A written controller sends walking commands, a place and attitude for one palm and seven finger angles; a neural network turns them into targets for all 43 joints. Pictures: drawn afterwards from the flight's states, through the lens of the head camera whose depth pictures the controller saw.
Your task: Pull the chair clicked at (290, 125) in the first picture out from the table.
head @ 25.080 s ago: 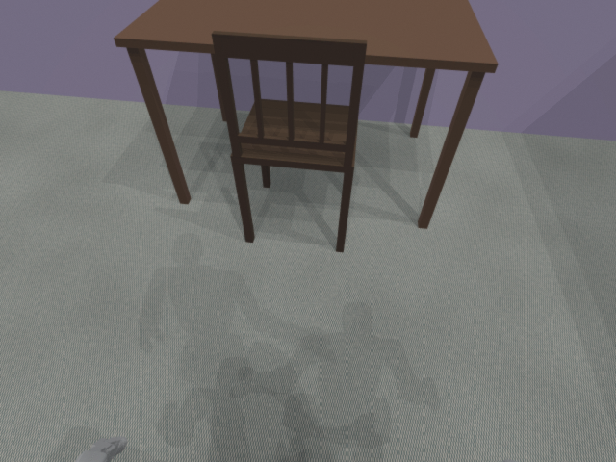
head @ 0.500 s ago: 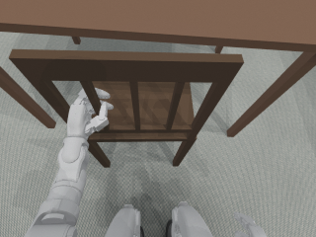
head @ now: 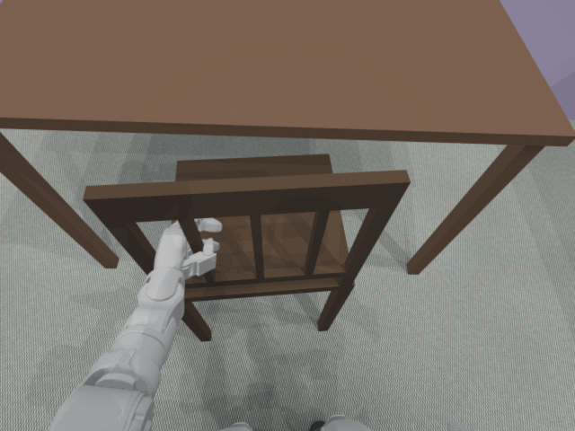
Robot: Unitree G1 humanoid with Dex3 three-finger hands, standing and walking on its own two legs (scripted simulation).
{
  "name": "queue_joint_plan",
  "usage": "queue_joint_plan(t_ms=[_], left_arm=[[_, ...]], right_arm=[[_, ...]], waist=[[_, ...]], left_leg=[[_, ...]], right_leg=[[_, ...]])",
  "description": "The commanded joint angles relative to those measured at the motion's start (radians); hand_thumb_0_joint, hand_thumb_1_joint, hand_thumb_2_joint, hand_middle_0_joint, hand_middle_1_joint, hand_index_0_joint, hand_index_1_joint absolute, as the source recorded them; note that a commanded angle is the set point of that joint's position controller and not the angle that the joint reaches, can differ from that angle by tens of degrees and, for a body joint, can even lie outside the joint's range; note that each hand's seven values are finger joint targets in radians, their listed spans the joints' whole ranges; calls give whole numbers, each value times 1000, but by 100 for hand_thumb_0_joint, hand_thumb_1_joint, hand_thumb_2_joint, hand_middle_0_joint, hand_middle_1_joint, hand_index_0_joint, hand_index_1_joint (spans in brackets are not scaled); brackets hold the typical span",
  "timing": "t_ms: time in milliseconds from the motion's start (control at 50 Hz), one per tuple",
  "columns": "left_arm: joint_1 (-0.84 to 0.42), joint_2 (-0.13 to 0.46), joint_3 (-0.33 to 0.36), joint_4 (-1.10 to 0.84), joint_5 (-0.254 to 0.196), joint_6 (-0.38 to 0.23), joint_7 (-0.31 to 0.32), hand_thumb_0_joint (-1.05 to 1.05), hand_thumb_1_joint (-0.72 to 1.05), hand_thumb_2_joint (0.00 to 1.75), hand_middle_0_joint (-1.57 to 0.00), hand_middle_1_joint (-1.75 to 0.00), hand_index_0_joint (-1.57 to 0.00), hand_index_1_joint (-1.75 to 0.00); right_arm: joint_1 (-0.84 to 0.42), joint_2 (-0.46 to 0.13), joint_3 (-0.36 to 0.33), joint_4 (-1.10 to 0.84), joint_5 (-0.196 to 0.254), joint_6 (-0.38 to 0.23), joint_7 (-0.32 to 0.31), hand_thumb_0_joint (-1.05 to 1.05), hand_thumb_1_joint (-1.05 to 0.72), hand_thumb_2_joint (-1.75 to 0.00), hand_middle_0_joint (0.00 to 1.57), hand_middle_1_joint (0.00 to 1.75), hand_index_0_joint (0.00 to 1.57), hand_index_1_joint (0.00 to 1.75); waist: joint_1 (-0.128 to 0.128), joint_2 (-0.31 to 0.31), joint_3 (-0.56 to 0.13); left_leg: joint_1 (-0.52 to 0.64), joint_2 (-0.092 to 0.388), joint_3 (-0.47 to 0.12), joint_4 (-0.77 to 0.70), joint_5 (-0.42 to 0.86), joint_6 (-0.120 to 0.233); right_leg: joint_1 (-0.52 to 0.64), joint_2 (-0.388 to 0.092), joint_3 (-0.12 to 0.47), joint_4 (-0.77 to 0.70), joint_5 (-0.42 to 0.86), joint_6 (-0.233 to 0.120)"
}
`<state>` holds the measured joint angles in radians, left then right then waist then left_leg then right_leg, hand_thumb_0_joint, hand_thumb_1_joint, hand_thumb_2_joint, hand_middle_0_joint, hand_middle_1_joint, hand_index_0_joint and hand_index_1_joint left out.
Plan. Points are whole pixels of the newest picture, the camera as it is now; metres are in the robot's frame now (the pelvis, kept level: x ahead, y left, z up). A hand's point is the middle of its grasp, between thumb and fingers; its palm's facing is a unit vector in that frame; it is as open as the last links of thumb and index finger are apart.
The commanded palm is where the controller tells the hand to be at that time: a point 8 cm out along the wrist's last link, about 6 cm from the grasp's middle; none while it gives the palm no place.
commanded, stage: step backward, pulling the chair out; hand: left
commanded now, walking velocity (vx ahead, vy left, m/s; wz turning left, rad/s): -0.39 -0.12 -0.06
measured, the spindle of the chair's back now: (258, 247) +0.41 +0.05 -0.09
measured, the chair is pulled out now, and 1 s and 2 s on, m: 0.04 0.16 0.35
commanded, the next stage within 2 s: none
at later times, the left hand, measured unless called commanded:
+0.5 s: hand (221, 301) +0.30 +0.10 -0.06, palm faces +0.04 -0.99 -0.15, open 4.9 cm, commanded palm +0.29 +0.15 -0.05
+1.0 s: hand (219, 342) +0.24 +0.10 -0.06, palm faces +0.00 -0.98 -0.18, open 5.0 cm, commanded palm +0.23 +0.14 -0.06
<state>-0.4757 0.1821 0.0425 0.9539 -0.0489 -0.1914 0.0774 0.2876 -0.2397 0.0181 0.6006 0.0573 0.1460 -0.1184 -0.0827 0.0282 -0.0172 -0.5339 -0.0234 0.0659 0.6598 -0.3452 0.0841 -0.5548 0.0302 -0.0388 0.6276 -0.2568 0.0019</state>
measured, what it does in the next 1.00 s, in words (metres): walks backwards: right foot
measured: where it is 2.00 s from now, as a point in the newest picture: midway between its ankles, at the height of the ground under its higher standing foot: outside the picture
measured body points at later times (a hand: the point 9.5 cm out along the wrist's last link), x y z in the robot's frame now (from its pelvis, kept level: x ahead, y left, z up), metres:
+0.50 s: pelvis -0.05 -0.03 +0.01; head +0.03 -0.04 +0.45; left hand +0.30 +0.15 -0.04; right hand +0.02 -0.30 -0.13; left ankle -0.02 +0.06 -0.72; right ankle +0.00 -0.12 -0.72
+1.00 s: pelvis -0.12 -0.03 +0.00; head -0.04 -0.04 +0.44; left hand +0.24 +0.15 -0.04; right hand -0.03 -0.26 -0.13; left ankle -0.02 +0.06 -0.72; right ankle -0.12 -0.18 -0.72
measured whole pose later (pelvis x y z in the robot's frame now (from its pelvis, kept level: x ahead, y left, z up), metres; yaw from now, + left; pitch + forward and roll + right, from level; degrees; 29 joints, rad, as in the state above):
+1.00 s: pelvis -0.12 -0.03 +0.00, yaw -5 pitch +1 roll -2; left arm -0.49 0.20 0.05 1.03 -0.05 -0.25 0.10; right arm 0.18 -0.17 0.04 0.73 0.01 -0.04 -0.09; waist 0.00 0.04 0.17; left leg -0.48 0.10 0.13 0.62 -0.17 0.04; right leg -0.34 -0.01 -0.03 0.61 -0.31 0.01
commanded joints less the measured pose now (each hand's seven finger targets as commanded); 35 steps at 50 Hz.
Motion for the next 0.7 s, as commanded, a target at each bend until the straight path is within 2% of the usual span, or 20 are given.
queue_joint_plan(t_ms=[0, 60, 120, 180, 200, 220, 260, 300, 320, 340, 380, 400, 460, 500, 520, 540, 580, 620, 640, 680], left_arm=[[-283, 157, 19, -126, 31, -79, 1, 0, 90, 90, -50, -145, -50, -145], [-248, 146, 25, -131, 33, -94, -5, 0, 90, 90, -50, -145, -50, -145], [-199, 158, 40, -155, 32, -101, -7, 0, 90, 90, -50, -145, -50, -145], [-200, 159, 40, -183, 31, -105, -6, 0, 90, 90, -50, -145, -50, -145], [-190, 182, 56, -171, 29, -102, -1, 0, 90, 90, -50, -145, -50, -145], [-197, 170, 42, -169, 27, -101, 0, 0, 90, 90, -50, -145, -50, -145], [-222, 177, 36, -162, 25, -105, 4, 0, 90, 90, -50, -145, -50, -145], [-227, 204, 44, -140, 24, -106, 15, 0, 90, 90, -50, -145, -50, -145], [-238, 196, 32, -129, 25, -107, 18, 0, 90, 90, -50, -145, -50, -145], [-246, 200, 29, -124, 23, -110, 22, 0, 90, 90, -50, -145, -50, -145], [-257, 200, 21, -97, 22, -114, 28, 0, 90, 90, -50, -145, -50, -145], [-252, 217, 33, -87, 20, -112, 32, 0, 90, 90, -50, -145, -50, -145], [-262, 205, 16, -64, 19, -112, 39, 0, 90, 90, -50, -145, -50, -145], [-261, 212, 19, -50, 19, -108, 44, 0, 90, 90, -50, -145, -50, -145], [-264, 199, 7, -52, 19, -107, 45, 0, 90, 90, -50, -145, -50, -145], [-270, 187, -4, -56, 20, -107, 47, 0, 90, 90, -50, -145, -50, -145], [-277, 173, -19, -66, 23, -109, 48, 0, 90, 90, -50, -145, -50, -145], [-277, 159, -35, -79, 22, -108, 46, 0, 90, 90, -50, -145, -50, -145], [-277, 143, -47, -85, 15, -107, 43, 0, 90, 90, -50, -145, -50, -145], [-294, 110, -72, -103, 2, -104, 35, 0, 90, 90, -50, -145, -50, -145]], right_arm=[[81, -145, -76, -42, -17, -35, -7, 0, -90, -90, 20, 30, 20, 30], [64, -139, -78, -35, -35, -47, 9, 0, -90, -90, 20, 30, 20, 30], [52, -142, -80, -37, -40, -52, 18, 0, -90, -90, 20, 30, 20, 30], [42, -144, -84, -36, -35, -54, 17, 0, -90, -90, 20, 30, 20, 30], [40, -150, -86, -36, -32, -55, 12, 0, -90, -90, 20, 30, 20, 30], [43, -148, -85, -31, -28, -57, 10, 0, -90, -90, 20, 30, 20, 30], [45, -146, -85, -16, -22, -64, 1, 0, -90, -90, 20, 30, 20, 30], [54, -153, -89, 2, -15, -73, -7, 0, -90, -90, 20, 30, 20, 30], [52, -148, -87, 14, -12, -78, -9, 0, -90, -90, 20, 30, 20, 30], [48, -146, -85, 20, -11, -84, -11, 0, -90, -90, 20, 30, 20, 30], [43, -147, -83, 35, -5, -98, -13, 0, -90, -90, 20, 30, 20, 30], [44, -154, -84, 38, -2, -103, -16, 0, -90, -90, 20, 30, 20, 30], [19, -156, -80, 44, 7, -117, -13, 0, -90, -90, 20, 30, 20, 30], [12, -163, -81, 46, 14, -127, -12, 0, -90, -90, 20, 30, 20, 30], [8, -164, -80, 49, 18, -130, -9, 0, -90, -90, 20, 30, 20, 30], [3, -162, -75, 48, 16, -135, -10, 0, -90, -90, 20, 30, 20, 30], [6, -169, -72, 52, 16, -146, -14, 0, -90, -90, 20, 30, 20, 30], [-3, -174, -69, 41, 16, -152, -22, 0, -90, -90, 20, 30, 20, 30], [-19, -170, -65, 29, 19, -153, -22, 0, -90, -90, 20, 30, 20, 30], [-40, -159, -56, 6, 18, -161, -17, 0, -90, -90, 20, 30, 20, 30]], waist=[[11, 133, -368], [24, 164, -361], [32, 145, -354], [27, 54, -343], [29, 39, -335], [24, 11, -334], [19, -7, -346], [17, 22, -360], [15, 25, -364], [15, 34, -362], [14, 14, -347], [16, -7, -341], [24, -64, -307], [29, -93, -276], [30, -89, -282], [28, -89, -277], [19, -59, -280], [26, 9, -271], [36, 30, -271], [45, 69, -229]], left_leg=[[379, 255, -230, -118, 831, -36], [442, 283, -236, -140, 912, -39], [465, 296, -228, -144, 951, -47], [404, 289, -199, -140, 800, -39], [361, 283, -194, -143, 734, -40], [337, 274, -188, -142, 673, -46], [299, 242, -163, -133, 531, -59], [292, 214, -146, -116, 430, -70], [295, 201, -137, -109, 389, -76], [291, 186, -126, -102, 335, -78], [279, 155, -111, -86, 228, -81], [276, 142, -110, -79, 186, -81], [255, 103, -96, -53, 12, -81], [245, 87, -97, -36, -49, -77], [248, 87, -101, -38, -48, -76], [255, 91, -104, -57, -33, -74], [279, 114, -118, -148, 69, -62], [270, 182, -168, -236, 178, -35], [236, 220, -185, -267, 162, -17], [155, 280, -241, -351, -70, 12]], right_leg=[[193, -85, 85, -12, 237, -16], [184, -78, 83, -5, 129, -24], [217, -78, 91, -30, 149, -29], [289, -93, 107, -59, 272, -34], [315, -103, 119, -62, 340, -37], [332, -114, 133, -67, 404, -40], [351, -146, 170, -78, 520, -46], [355, -179, 205, -94, 566, -54], [349, -191, 215, -101, 565, -57], [341, -203, 227, -118, 548, -52], [322, -226, 249, -163, 487, -44], [316, -234, 260, -186, 457, -41], [287, -272, 298, -287, 283, -24], [267, -283, 309, -343, 165, -18], [274, -287, 305, -351, 145, -17], [274, -278, 279, -344, 141, -17], [270, -230, 216, -303, 144, 3], [268, -143, 135, -194, 126, 24], [283, -119, 116, -126, 72, 17], [268, -86, 99, -30, -133, -11]])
